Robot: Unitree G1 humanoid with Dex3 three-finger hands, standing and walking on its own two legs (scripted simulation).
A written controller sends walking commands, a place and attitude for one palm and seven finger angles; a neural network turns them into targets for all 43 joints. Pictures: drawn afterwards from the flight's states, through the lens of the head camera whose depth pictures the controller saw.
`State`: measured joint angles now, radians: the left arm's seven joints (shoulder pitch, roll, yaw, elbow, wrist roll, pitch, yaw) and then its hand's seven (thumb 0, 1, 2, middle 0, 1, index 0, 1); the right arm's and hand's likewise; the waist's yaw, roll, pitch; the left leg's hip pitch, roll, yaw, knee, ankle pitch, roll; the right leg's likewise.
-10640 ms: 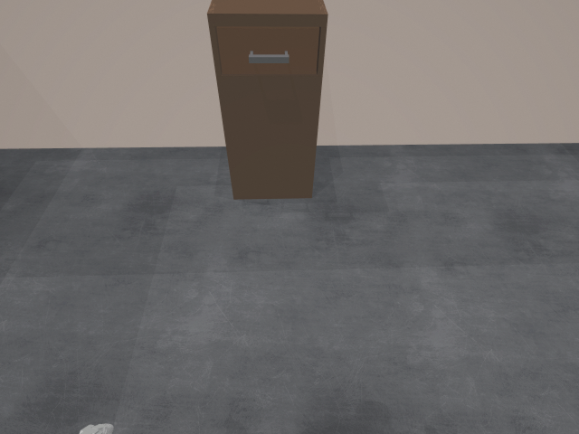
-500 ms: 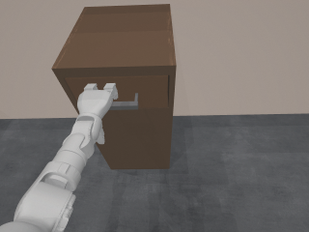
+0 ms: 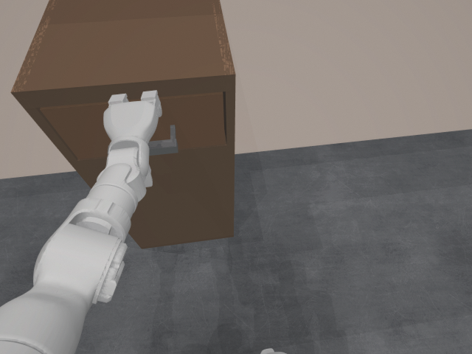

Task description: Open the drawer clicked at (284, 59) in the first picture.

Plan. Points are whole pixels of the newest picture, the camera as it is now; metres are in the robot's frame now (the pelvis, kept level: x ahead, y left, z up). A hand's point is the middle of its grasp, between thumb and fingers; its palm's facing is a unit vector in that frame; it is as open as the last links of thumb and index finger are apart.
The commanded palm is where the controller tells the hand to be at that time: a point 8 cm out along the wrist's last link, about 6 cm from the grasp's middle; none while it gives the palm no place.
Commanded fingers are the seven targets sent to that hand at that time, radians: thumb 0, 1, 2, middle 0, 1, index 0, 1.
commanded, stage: move the hooked fingers above the handle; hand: left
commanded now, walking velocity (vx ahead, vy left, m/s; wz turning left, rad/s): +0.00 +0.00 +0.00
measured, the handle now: (144, 141) +0.55 +0.14 -0.01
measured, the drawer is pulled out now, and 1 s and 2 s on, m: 0.00 0.00 0.00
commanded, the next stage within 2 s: lower the fingers behind the handle in 1.16 s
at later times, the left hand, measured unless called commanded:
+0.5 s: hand (136, 144) +0.49 +0.14 +0.04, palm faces +0.00 -0.02 -1.00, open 13.8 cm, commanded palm +0.47 +0.13 +0.10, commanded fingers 0.00 -0.50 0.30 -0.30 -1.20 -0.30 -1.20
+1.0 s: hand (136, 146) +0.49 +0.14 +0.04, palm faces -0.05 -0.03 -1.00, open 13.8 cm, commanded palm +0.47 +0.14 +0.10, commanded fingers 0.00 -0.50 0.30 -0.30 -1.20 -0.30 -1.20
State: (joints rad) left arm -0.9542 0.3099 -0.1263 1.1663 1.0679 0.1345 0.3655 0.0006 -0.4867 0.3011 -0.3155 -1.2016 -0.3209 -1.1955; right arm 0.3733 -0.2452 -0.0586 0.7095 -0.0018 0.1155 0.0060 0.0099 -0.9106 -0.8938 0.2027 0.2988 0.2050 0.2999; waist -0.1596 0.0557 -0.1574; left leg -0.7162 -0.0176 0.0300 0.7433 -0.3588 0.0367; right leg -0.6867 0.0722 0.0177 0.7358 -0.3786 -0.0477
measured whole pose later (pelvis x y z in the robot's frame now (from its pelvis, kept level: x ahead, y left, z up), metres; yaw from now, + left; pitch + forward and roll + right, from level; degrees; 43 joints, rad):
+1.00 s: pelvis +0.01 +0.00 +0.00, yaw +1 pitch +17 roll +0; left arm -0.88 0.29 -0.18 1.08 1.04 0.11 0.32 0.00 -0.49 0.30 -0.32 -1.20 -0.32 -1.20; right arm 0.37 -0.24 -0.06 0.70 0.00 0.13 0.00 0.01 -0.91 -0.89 0.20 0.30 0.21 0.30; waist -0.12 0.06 -0.16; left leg -0.66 -0.02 0.02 0.71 -0.35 0.03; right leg -0.62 0.07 0.01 0.70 -0.37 -0.05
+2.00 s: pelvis -0.01 +0.01 -0.01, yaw +0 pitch +22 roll -1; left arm -0.89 0.31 -0.13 1.18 1.09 0.09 0.44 0.00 -0.49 0.30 -0.32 -1.20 -0.32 -1.20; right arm 0.38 -0.23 -0.06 0.72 -0.02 0.10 0.01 0.01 -0.91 -0.89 0.20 0.30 0.21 0.30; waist -0.16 0.06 -0.19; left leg -0.84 -0.02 0.02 0.86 -0.40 0.04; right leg -0.79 0.07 0.00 0.83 -0.41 -0.04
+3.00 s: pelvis -0.01 +0.01 -0.03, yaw +0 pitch +26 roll -2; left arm -0.96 0.31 -0.13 1.23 1.09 0.15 0.48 0.00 -0.49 0.30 -0.31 -1.20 -0.32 -1.20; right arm 0.36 -0.22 -0.04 0.71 -0.03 0.09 0.01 0.01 -0.91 -0.89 0.20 0.30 0.21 0.30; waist -0.19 0.07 -0.19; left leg -0.98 -0.01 0.01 0.98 -0.44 0.05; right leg -0.93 0.08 -0.01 0.93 -0.45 -0.04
